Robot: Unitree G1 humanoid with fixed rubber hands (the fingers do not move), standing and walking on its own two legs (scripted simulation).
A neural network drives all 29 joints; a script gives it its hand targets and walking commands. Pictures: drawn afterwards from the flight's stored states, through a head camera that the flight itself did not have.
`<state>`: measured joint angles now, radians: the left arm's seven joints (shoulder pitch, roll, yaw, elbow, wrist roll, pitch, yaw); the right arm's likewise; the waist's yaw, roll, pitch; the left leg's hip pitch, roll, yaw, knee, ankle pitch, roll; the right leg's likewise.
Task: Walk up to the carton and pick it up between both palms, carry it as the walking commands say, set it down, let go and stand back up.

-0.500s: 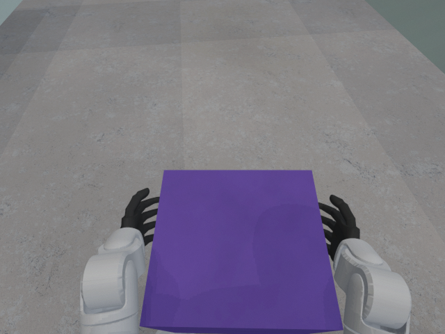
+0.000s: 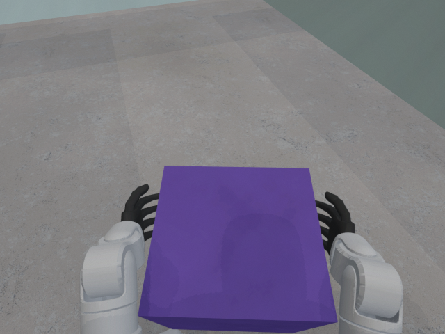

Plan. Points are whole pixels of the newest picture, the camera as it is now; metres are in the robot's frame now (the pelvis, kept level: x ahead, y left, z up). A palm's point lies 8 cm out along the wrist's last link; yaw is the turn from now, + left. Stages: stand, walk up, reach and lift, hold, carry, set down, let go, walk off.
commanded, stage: carry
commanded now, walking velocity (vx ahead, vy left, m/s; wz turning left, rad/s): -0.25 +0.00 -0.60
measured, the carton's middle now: (234, 256) +0.26 +0.01 +0.00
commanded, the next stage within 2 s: none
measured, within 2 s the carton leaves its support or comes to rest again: neither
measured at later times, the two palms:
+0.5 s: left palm out of the picture +0.09 +0.13 +0.09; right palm out of the picture +0.02 -0.20 +0.11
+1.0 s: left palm out of the picture -0.07 +0.04 +0.08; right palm out of the picture -0.25 -0.24 +0.09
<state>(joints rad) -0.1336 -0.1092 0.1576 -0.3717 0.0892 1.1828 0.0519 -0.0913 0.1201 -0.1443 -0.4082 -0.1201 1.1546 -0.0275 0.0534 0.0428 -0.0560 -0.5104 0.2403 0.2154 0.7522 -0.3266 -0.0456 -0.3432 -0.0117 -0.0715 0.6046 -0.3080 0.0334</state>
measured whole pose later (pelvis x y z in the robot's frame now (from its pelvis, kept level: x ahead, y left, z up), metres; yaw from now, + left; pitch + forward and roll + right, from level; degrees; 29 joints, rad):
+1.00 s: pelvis -0.37 +0.04 +0.01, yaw -33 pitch +4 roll +0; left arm -0.06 -0.13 0.13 -0.48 0.13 1.17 0.05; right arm -0.07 0.13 -0.16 -0.45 -0.05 1.15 -0.04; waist -0.02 -0.03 -0.04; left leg -0.32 0.01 0.06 0.64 -0.45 -0.02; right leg -0.52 0.05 0.07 0.45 0.00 -0.01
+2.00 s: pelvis -0.64 +0.26 +0.01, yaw -69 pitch +2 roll -2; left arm -0.12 -0.10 0.14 -0.41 0.08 1.20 0.07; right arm -0.08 0.12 -0.14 -0.43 -0.12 1.16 -0.03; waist 0.07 0.03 -0.06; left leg -0.46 0.22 0.21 0.66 -0.22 -0.02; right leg -0.30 -0.01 -0.08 0.55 -0.31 0.03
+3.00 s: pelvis -0.69 +0.46 +0.01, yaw -82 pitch +1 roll -1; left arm -0.08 -0.13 0.12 -0.38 0.13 1.21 0.05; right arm -0.09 0.11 -0.16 -0.36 -0.10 1.20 -0.02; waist -0.01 0.01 -0.08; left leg -0.44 0.05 0.12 0.58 -0.19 0.01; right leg -0.35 -0.06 -0.07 0.58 -0.25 0.03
